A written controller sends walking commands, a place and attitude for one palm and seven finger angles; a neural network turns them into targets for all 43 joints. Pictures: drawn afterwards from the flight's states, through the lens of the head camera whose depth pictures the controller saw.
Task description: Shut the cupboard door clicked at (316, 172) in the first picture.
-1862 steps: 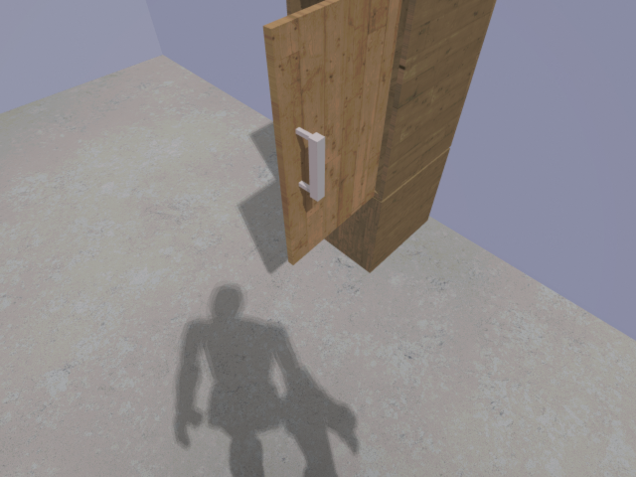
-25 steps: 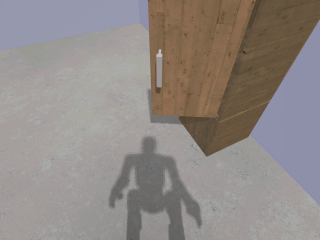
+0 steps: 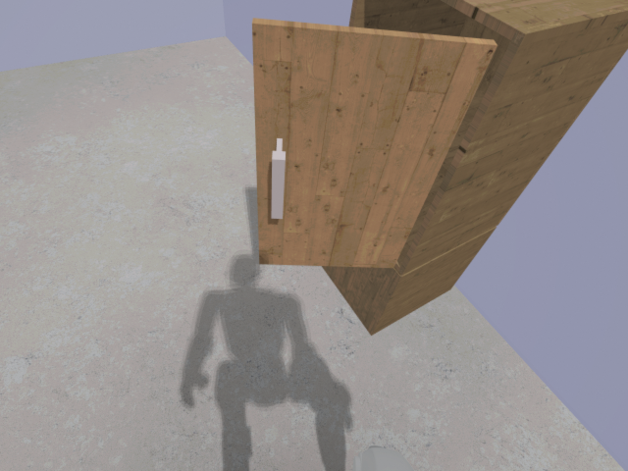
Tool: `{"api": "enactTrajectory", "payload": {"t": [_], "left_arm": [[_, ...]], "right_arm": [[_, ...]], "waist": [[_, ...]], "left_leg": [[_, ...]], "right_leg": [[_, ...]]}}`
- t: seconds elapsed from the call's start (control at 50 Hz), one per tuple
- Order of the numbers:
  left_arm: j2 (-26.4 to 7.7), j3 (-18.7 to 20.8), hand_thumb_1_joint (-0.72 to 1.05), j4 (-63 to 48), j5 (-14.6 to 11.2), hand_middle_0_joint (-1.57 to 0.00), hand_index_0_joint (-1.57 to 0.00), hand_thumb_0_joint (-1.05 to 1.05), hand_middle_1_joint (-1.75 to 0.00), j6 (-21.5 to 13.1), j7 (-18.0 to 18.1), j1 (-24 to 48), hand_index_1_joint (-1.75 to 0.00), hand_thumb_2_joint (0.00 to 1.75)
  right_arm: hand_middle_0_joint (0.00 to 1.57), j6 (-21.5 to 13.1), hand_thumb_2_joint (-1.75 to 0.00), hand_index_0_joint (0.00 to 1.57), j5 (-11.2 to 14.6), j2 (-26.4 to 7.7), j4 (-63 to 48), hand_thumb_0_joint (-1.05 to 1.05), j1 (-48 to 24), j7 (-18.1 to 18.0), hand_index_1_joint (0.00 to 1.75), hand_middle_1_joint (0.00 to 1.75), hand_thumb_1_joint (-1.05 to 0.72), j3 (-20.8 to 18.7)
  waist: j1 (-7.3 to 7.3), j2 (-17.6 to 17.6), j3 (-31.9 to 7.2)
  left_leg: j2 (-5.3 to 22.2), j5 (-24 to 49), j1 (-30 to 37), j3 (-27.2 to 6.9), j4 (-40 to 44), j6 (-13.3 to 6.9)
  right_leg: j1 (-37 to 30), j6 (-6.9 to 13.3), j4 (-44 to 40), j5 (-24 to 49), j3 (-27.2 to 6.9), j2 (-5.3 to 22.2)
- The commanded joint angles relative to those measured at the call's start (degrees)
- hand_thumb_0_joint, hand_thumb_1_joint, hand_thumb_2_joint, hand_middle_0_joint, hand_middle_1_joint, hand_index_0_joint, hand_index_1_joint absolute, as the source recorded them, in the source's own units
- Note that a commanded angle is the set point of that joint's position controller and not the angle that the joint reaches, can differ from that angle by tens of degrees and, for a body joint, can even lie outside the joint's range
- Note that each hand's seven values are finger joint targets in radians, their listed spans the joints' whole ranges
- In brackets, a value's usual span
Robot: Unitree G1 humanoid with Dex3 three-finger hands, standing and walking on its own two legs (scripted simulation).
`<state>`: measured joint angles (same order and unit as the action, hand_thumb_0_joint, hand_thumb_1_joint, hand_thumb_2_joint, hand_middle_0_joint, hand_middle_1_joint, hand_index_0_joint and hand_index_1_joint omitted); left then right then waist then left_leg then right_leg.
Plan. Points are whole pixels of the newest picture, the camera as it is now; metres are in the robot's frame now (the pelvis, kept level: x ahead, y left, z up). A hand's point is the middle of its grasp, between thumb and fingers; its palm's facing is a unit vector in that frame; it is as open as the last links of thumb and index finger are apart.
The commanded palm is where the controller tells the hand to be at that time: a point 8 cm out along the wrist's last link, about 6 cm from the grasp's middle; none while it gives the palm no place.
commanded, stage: take the last steps up to it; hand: left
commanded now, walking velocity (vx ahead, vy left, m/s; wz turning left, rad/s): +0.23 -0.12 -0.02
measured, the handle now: (278, 179) +0.60 +0.10 -0.03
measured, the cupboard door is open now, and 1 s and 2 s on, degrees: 60 60 60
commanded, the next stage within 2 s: come to a stop and stand still in 0.14 s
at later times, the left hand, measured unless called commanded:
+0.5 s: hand (245, 412) +0.23 +0.11 -0.18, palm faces +0.03 -0.98 -0.21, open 7.2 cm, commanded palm none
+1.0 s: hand out of the picture +0.14 +0.12 -0.19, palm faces +0.01 -0.97 -0.23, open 7.4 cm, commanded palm none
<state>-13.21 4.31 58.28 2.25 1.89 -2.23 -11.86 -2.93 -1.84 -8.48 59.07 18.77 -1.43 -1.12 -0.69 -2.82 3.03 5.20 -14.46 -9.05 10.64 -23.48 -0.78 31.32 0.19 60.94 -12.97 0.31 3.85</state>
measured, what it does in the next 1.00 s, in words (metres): walks ahead: right foot, then left foot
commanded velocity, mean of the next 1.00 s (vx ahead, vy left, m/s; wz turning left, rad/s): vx -0.07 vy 0.00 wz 0.00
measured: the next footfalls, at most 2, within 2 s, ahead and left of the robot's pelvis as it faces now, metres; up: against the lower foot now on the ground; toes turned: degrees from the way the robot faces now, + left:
right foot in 0.22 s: +0.22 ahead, -0.19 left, +0.00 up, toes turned -6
left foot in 0.60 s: +0.24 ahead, +0.03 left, +0.00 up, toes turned +3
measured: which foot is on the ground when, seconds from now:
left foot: down 0.00-0.22, up 0.24-0.58, down 0.60-1.00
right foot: up 0.00-0.20, down 0.22-0.60, up 0.62-0.98, down 1.00-1.00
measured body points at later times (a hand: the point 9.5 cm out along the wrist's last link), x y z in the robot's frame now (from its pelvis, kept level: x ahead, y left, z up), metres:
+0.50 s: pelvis +0.16 -0.08 -0.01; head +0.20 -0.07 +0.44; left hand +0.23 +0.16 -0.16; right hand +0.21 -0.32 -0.16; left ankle +0.17 +0.02 -0.72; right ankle +0.18 -0.19 -0.75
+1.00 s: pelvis +0.13 -0.08 -0.01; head +0.16 -0.06 +0.44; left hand +0.14 +0.17 -0.17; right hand +0.19 -0.31 -0.16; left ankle +0.20 +0.03 -0.75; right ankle +0.07 -0.23 -0.75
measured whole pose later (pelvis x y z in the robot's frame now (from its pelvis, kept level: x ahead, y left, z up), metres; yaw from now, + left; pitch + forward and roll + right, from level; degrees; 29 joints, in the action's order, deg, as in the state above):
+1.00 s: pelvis +0.13 -0.08 -0.01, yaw -1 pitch +1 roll +0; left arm -12.8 2.1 59.1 1.5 2.5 1.4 -15.5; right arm 1.7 -0.4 -8.9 57.8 10.0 -0.9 -1.4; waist 0.3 -2.4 2.4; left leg 0.5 -8.5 -20.1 4.3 -27.8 -1.6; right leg 8.1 0.0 26.3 -19.5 -1.9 2.3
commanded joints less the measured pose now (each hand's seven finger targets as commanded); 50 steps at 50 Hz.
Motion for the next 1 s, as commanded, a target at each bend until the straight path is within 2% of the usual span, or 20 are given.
{"api": "enactTrajectory", "payload": {"t": [0.0,0.12,0.16,0.18,0.2,0.22,0.24,0.3,0.32,0.4,0.48,0.52,0.54,0.58,0.62,0.7,0.82,0.9,0.94,0.98], "left_arm": [[0.4,-1.0,0.90,-3.7,-0.5,-0.20,-0.20,0.00,-0.30,-1.1,-0.2,2.9,-0.30,0.90],[-1.5,-0.8,0.90,-4.1,-0.7,-0.20,-0.20,0.00,-0.30,-2.2,0.1,4.4,-0.30,0.90],[-3.6,-0.2,0.90,-1.2,-0.7,-0.20,-0.20,0.00,-0.30,-3.0,0.6,-4.7,-0.30,0.90],[-7.0,0.6,0.90,1.1,-0.4,-0.20,-0.20,0.00,-0.30,-3.9,1.1,-11.8,-0.30,0.90],[-12.3,1.8,0.90,3.1,-0.3,-0.20,-0.20,0.00,-0.30,-4.6,1.9,-17.9,-0.30,0.90],[-13.5,1.3,0.90,2.4,-1.3,-0.20,-0.20,0.00,-0.30,-4.4,2.3,-16.8,-0.30,0.90],[-10.7,0.9,0.90,1.5,-1.3,-0.20,-0.20,0.00,-0.30,-4.6,2.9,-10.7,-0.30,0.90],[-4.4,-1.2,0.90,-1.5,-0.9,-0.20,-0.20,0.00,-0.30,-4.6,4.1,-0.5,-0.30,0.90],[-4.8,-1.3,0.90,-1.7,-0.7,-0.20,-0.20,0.00,-0.30,-4.3,4.3,0.3,-0.30,0.90],[-6.1,0.0,0.90,-1.6,-0.7,-0.20,-0.20,0.00,-0.30,-2.9,4.9,-1.5,-0.30,0.90],[-7.1,0.6,0.90,-2.6,-0.6,-0.20,-0.20,0.00,-0.30,-2.0,5.0,0.5,-0.30,0.90],[-7.2,0.7,0.90,-3.1,-0.9,-0.20,-0.20,0.00,-0.30,-1.4,4.9,1.4,-0.30,0.90],[-6.5,0.5,0.90,-3.3,-1.1,-0.20,-0.20,0.00,-0.30,-1.0,4.9,1.2,-0.30,0.90],[-2.4,-0.6,0.90,-4.8,-1.7,-0.20,-0.20,0.00,-0.30,0.2,5.0,-1.3,-0.30,0.90],[-3.8,0.0,0.90,-4.6,-1.2,-0.20,-0.20,0.00,-0.30,1.3,5.0,-0.7,-0.30,0.90],[-4.4,0.1,0.90,-3.5,-1.3,-0.20,-0.20,0.00,-0.30,1.1,4.3,-4.6,-0.30,0.90],[-2.5,-1.3,0.90,-3.6,-1.1,-0.20,-0.20,0.00,-0.30,1.0,3.5,-3.0,-0.30,0.90],[-1.7,-1.7,0.90,-0.6,-1.1,-0.20,-0.20,0.00,-0.30,0.3,3.5,-8.5,-0.30,0.90],[-3.6,-1.8,0.90,0.3,-0.8,-0.20,-0.20,0.00,-0.30,-0.6,3.9,-9.4,-0.30,0.90],[-6.6,-1.9,0.90,-0.2,-1.0,-0.20,-0.20,0.00,-0.30,-1.0,3.8,-7.1,-0.30,0.90]], "right_arm": [[0.20,-0.6,-0.90,0.20,0.1,-10.4,-0.7,0.00,6.4,-0.2,0.30,0.30,-0.90,-2.9],[0.20,0.4,-0.90,0.20,-0.1,-11.1,0.2,0.00,5.6,0.1,0.30,0.30,-0.90,-3.8],[0.20,0.7,-0.90,0.20,0.3,-10.8,0.6,0.00,4.7,0.3,0.30,0.30,-0.90,-3.7],[0.20,0.6,-0.90,0.20,0.8,-9.2,0.7,0.00,5.0,0.8,0.30,0.30,-0.90,-3.4],[0.20,0.7,-0.90,0.20,1.6,-4.2,-0.5,0.00,6.5,1.1,0.30,0.30,-0.90,-2.4],[0.20,1.2,-0.90,0.20,1.8,-4.5,-2.1,0.00,4.6,0.7,0.30,0.30,-0.90,-2.1],[0.20,1.9,-0.90,0.20,1.7,-4.5,-1.6,0.00,4.2,0.3,0.30,0.30,-0.90,-2.5],[0.20,2.5,-0.90,0.20,1.4,-3.6,0.9,0.00,5.2,-0.2,0.30,0.30,-0.90,-1.1],[0.20,3.2,-0.90,0.20,1.8,-3.1,1.1,0.00,5.4,-0.2,0.30,0.30,-0.90,-0.9],[0.20,4.9,-0.90,0.20,1.6,-4.1,-0.8,0.00,0.9,0.0,0.30,0.30,-0.90,-1.5],[0.20,5.5,-0.90,0.20,1.5,-5.7,-3.1,0.00,-2.4,0.3,0.30,0.30,-0.90,-2.3],[0.20,5.4,-0.90,0.20,1.5,-6.5,-3.4,0.00,-1.7,0.5,0.30,0.30,-0.90,-2.6],[0.20,5.0,-0.90,0.20,1.3,-7.4,-3.2,0.00,-0.6,0.6,0.30,0.30,-0.90,-2.7],[0.20,4.5,-0.90,0.20,0.3,-14.7,-5.7,0.00,-2.1,0.3,0.30,0.30,-0.90,-3.4],[0.20,4.2,-0.90,0.20,0.0,-14.7,-7.3,0.00,-6.8,-1.2,0.30,0.30,-0.90,-2.9],[0.20,3.5,-0.90,0.20,0.6,-11.6,-8.8,0.00,-10.5,-1.5,0.30,0.30,-0.90,-1.9],[0.20,3.6,-0.90,0.20,0.6,-12.3,-5.8,0.00,-6.5,-1.0,0.30,0.30,-0.90,-2.5],[0.20,3.7,-0.90,0.20,1.2,-12.2,-4.1,0.00,-6.3,-0.4,0.30,0.30,-0.90,-3.0],[0.20,3.8,-0.90,0.20,1.7,-8.9,-3.3,0.00,-6.1,0.0,0.30,0.30,-0.90,-2.5],[0.20,4.0,-0.90,0.20,1.7,-6.5,-3.2,0.00,-5.7,0.5,0.30,0.30,-0.90,-1.7]], "waist": [[-1.25,10.4,2.5],[-0.73,11.4,1.4],[3.50,8.0,-1.9],[6.57,1.7,-6.5],[7.80,-13.2,-11.8],[6.80,-10.1,-10.5],[3.98,-11.8,-8.6],[-0.64,-2.2,-7.5],[-1.11,-3.0,-8.4],[0.92,-4.1,-7.6],[0.18,-5.3,-5.6],[-0.84,-6.5,-5.4],[-1.31,-3.3,-5.7],[-0.89,17.1,-5.3],[0.02,12.6,-3.9],[1.61,9.0,-6.9],[-1.06,12.4,-6.9],[0.70,10.4,-6.8],[0.80,5.9,-2.7],[-0.81,2.8,-2.6]], "left_leg": [[12.4,15.9,2.4,-5.0,12.0,-5.1],[13.5,16.8,1.5,-4.4,6.6,-4.4],[10.1,20.7,-1.2,-2.0,-4.2,-2.0],[6.3,14.8,-7.9,0.1,-16.2,-0.3],[-2.7,-16.6,-19.1,1.0,-32.9,1.5],[-2.9,-25.0,-20.4,-6.0,-43.0,0.4],[-1.7,-20.9,-20.2,-9.2,-46.4,0.5],[0.7,-14.0,-13.5,-11.3,-38.0,2.2],[-0.1,-14.4,-11.1,-10.6,-33.2,2.6],[-3.6,-11.9,-12.3,-8.6,-25.5,3.5],[-3.6,-8.3,-10.1,-9.9,-19.6,3.2],[-3.4,-0.1,-5.0,-9.9,-10.0,2.7],[-1.2,10.3,-0.1,-10.9,-3.6,1.7],[18.0,39.5,-2.7,-28.3,5.0,-9.4],[16.2,34.1,-6.7,-27.0,4.7,-11.7],[11.4,29.9,-0.5,-19.4,2.7,-10.2],[11.0,10.6,1.4,-21.7,7.0,-9.1],[7.6,0.5,-3.7,-20.0,6.9,-5.6],[2.2,-4.9,-9.7,-16.7,4.6,-1.3],[-2.6,-2.6,-1.7,-12.0,0.0,1.5]], "right_leg": [[2.9,-1.0,-11.6,5.9,2.4,1.7],[-9.3,0.8,-25.0,5.0,4.9,-0.7],[-22.7,1.6,-31.1,6.9,6.5,-3.2],[-34.4,3.3,-33.8,7.9,1.5,0.8],[-43.2,8.4,-39.2,12.3,-16.1,15.2],[-36.3,11.6,-44.5,13.9,-21.4,19.8],[-30.7,11.4,-45.8,18.1,-21.2,18.8],[-22.3,10.6,-40.0,43.7,-6.9,14.9],[-21.0,10.2,-39.1,46.3,-4.4,14.4],[-23.6,11.8,-38.4,47.5,-6.3,15.1],[-21.0,11.7,-37.6,41.6,-6.1,15.5],[-18.6,9.2,-35.1,32.2,-4.7,13.2],[-15.4,6.6,-31.8,23.3,-3.0,10.7],[-10.2,-0.9,-14.4,-20.8,4.0,-2.6],[-7.7,-0.8,1.9,-21.7,-4.3,-4.4],[-4.9,-2.4,5.1,-13.6,-4.7,-4.0],[-11.4,-2.0,-15.6,-15.3,-0.8,-2.7],[-22.7,-0.6,-34.5,-4.3,1.5,-3.9],[-25.2,1.9,-43.0,-3.5,-5.2,0.3],[-13.6,4.8,-46.7,-11.2,-10.5,7.3]]}}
